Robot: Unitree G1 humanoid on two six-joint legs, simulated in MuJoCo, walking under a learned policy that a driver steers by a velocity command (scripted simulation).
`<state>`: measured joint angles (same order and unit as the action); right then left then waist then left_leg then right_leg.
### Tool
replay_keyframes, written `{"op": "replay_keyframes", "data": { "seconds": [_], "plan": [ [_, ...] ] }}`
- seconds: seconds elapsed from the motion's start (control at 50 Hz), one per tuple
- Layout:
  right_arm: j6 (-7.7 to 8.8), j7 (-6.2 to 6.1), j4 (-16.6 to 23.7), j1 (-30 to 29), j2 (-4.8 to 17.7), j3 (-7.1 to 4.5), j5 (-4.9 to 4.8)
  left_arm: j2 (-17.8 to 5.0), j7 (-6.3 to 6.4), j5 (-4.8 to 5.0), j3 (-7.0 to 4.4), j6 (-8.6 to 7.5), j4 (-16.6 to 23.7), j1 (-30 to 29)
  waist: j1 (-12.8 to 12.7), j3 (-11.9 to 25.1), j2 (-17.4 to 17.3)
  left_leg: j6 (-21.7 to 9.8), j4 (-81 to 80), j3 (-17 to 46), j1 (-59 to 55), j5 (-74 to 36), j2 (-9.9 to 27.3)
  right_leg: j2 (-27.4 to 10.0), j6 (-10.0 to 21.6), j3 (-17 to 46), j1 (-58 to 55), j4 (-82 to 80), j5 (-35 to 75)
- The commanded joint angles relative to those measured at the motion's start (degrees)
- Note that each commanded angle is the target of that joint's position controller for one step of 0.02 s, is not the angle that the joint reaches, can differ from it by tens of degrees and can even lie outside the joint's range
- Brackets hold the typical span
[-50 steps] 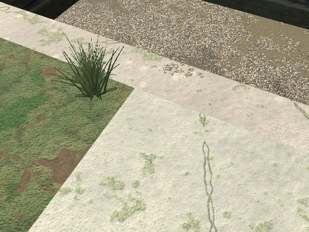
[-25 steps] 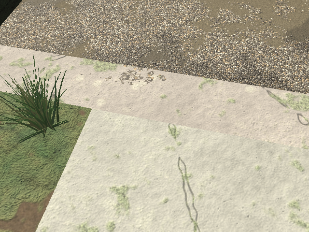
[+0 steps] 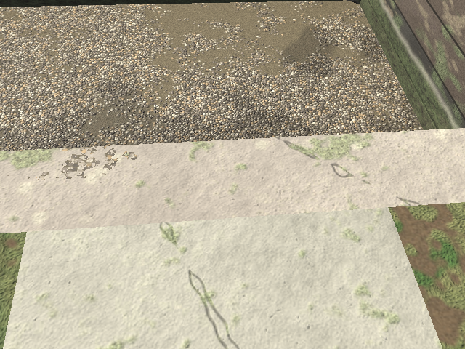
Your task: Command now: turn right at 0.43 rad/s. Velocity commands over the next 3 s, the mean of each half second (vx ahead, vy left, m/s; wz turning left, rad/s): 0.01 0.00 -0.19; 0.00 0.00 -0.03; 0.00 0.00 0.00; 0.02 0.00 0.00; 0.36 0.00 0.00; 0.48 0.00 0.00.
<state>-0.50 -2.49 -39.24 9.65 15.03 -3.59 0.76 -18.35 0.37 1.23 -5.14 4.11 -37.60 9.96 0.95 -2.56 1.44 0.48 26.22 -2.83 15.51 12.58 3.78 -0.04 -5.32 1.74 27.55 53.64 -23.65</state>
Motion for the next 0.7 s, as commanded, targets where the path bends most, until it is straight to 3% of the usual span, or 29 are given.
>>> {"op": "replay_keyframes", "data": {
  "seconds": [0.02, 0.06, 0.1, 0.12, 0.14, 0.16, 0.18, 0.22, 0.24, 0.28, 0.32, 0.38, 0.42, 0.44, 0.46, 0.48, 0.5, 0.52, 0.58, 0.7],
  "plan": [
    [0.35, 0.43, 2.6, 0.1, 11.9, -3.45, -0.80, -3.1, -0.58, -0.32, -0.49, -0.89, 5.6, -2.2, 1.3, 8.3, -13.6, -13.0, -5.1, 8.4, -9.0, -25.0, 12.8, 0.4, 1.2, -3.2, -3.6, -8.7, -0.1],
    [0.41, 0.89, 2.2, -0.7, 12.0, -3.36, -1.77, -3.2, -0.90, -0.39, -0.70, -0.84, 4.9, -0.3, 0.1, 7.8, -13.3, -12.1, -3.2, 8.4, -8.3, -23.1, 12.8, 1.1, 3.1, -4.1, -8.0, -17.8, 4.4],
    [0.58, 1.12, 0.6, 0.7, 9.9, -2.52, -2.62, -3.4, -0.97, -0.73, -0.88, -1.05, 3.4, 3.0, -1.8, 7.5, -10.5, -7.5, 1.0, 5.8, -3.2, -17.3, 10.3, 1.8, 6.3, -4.0, -18.7, -33.2, 17.6],
    [0.95, 1.52, 0.2, 3.3, 6.6, -1.43, -0.80, -6.4, -0.40, -0.93, -1.39, -1.17, 3.8, 4.0, -0.4, 10.1, -1.3, -2.1, 8.9, 1.5, 3.8, -4.3, 6.3, -6.1, 8.5, 6.4, -28.3, -33.9, 31.1],
    [1.42, 2.04, 2.1, 3.1, 3.6, -0.07, 1.65, -10.5, 0.16, -1.93, -1.66, -1.21, 5.2, 1.7, 1.4, 9.6, 14.4, 3.2, 18.6, -2.0, 14.9, 21.3, 0.2, -19.2, 17.3, 20.1, -29.8, -32.0, 46.6],
    [1.19, 1.25, 2.6, -1.8, 7.5, -1.27, 0.54, -7.0, -0.21, -3.42, -0.82, -2.33, 4.7, 3.2, -3.5, 10.7, 10.2, 4.1, 26.4, 3.7, 14.2, 25.4, 0.6, -21.3, 23.5, 21.1, -23.5, -33.3, 41.9],
    [0.77, 1.03, 2.1, -2.2, 9.2, -1.91, -0.70, -5.8, -0.41, -3.56, -0.18, -3.31, 3.8, 1.5, -2.4, 8.4, 8.2, 4.1, 30.4, 4.9, 14.0, 23.3, 0.9, -18.2, 22.5, 17.4, -21.3, -34.2, 37.3],
    [-0.22, 0.33, -0.1, -0.3, 9.1, -2.37, -0.49, -5.0, -0.28, -2.15, 0.13, -4.23, 3.2, -2.7, -1.0, 6.0, 7.7, 4.4, 31.0, 5.7, 14.7, 17.6, 1.1, -14.0, 18.4, 12.9, -19.9, -34.4, 32.8],
    [-0.51, 0.17, -0.6, 0.8, 8.9, -2.43, -0.32, -4.7, -0.07, -1.88, 0.39, -4.37, 2.8, -3.8, -0.2, 5.6, 7.4, 4.8, 31.8, 5.8, 12.7, 15.2, 0.8, -13.1, 18.2, 11.4, -18.1, -34.2, 36.0],
    [-0.44, 0.33, -1.5, 2.5, 6.9, -1.89, -0.64, -3.0, 0.18, -1.96, 0.94, -4.32, 2.0, -4.6, 0.6, 6.7, 6.6, 5.1, 28.2, 5.1, 9.2, 12.0, 0.4, -11.3, 17.7, 8.6, -17.6, -33.6, 37.2],
    [-0.26, 0.50, -1.5, 1.0, 5.2, -1.04, -0.76, -2.5, 0.26, -1.90, 1.03, -4.12, 1.2, -4.5, -0.5, 6.6, 6.8, 5.0, 20.4, 4.4, 6.4, 11.1, 0.3, -10.5, 17.5, 8.0, -18.3, -32.9, 35.5],
    [-0.13, 0.71, -1.7, 0.6, 5.5, -0.79, -1.03, -3.0, 0.25, -1.91, 1.07, -3.72, -0.4, -3.6, -1.4, 6.6, 6.5, 4.5, 10.9, 3.7, 2.2, 9.5, -0.4, -11.6, 18.4, 10.9, -18.8, -32.5, 31.6],
    [0.20, 1.02, -3.1, 3.1, 5.0, -0.44, -0.54, -1.9, 0.13, -1.21, 1.67, -3.73, -1.5, -4.3, 0.8, 5.7, 4.8, 3.1, -2.9, 3.1, -5.0, -3.1, -0.9, -9.9, 15.8, 10.4, -16.0, -31.9, 25.2],
    [0.38, 1.02, -3.2, 3.4, 6.7, -0.54, 0.35, -1.0, 0.00, -1.41, 1.94, -4.16, -2.4, -2.3, 0.3, 6.0, 2.4, 2.0, -4.4, 5.8, -9.5, -11.1, 0.9, -8.2, 12.9, 10.0, -13.8, -31.8, 20.1],
    [0.40, 0.85, -2.9, 3.5, 10.0, -1.04, 0.53, -0.9, -0.34, -2.33, 1.96, -4.64, -2.8, -0.8, -1.9, 5.8, -2.6, 0.3, -2.6, 8.4, -11.3, -18.7, 4.2, -5.0, 10.4, 7.4, -11.9, -30.2, 14.1],
    [0.48, 1.14, -4.2, 2.2, 10.9, -1.55, -0.14, -0.7, -0.47, -2.35, 1.78, -4.74, -3.2, 0.2, -3.7, 4.9, -8.4, -2.1, -1.0, 7.4, -5.9, -9.5, 3.5, -1.6, 8.3, 3.6, -14.1, -31.2, 10.2],
    [0.82, 1.62, -3.5, 1.1, 7.9, -0.96, -0.23, -2.3, -0.29, -2.45, 1.63, -4.54, -3.7, -2.7, -1.2, 3.4, -6.4, -2.2, -2.5, 7.1, -2.6, -3.4, 2.2, -1.0, 7.1, 3.0, -16.0, -29.5, 10.1],
    [1.16, 1.66, -4.1, 1.0, 6.6, -0.56, 0.26, -2.1, -0.06, -2.10, 1.43, -4.30, -3.7, -4.0, -1.1, 3.0, -6.1, -1.4, -3.2, 6.9, -1.5, -1.3, 1.9, -1.1, 7.2, 2.8, -16.4, -28.8, 10.8],
    [2.17, 1.46, -5.2, 1.6, 5.7, -0.08, 0.24, -1.2, 0.56, -1.90, 1.42, -3.37, -5.0, -3.3, -1.0, 2.5, -5.3, 0.0, -2.8, 6.0, -2.0, -2.9, 0.9, -1.6, 7.8, 3.3, -16.0, -28.7, 14.1],
    [2.05, 0.73, -7.1, 2.3, 5.6, 0.26, -0.03, -0.8, 0.83, -1.63, 1.21, -3.57, -8.8, -1.9, -0.6, 2.0, -2.1, -0.2, -2.5, 5.4, -2.8, -2.4, 0.1, -1.6, 7.1, 3.0, -15.8, -29.1, 15.2]
  ]
}}
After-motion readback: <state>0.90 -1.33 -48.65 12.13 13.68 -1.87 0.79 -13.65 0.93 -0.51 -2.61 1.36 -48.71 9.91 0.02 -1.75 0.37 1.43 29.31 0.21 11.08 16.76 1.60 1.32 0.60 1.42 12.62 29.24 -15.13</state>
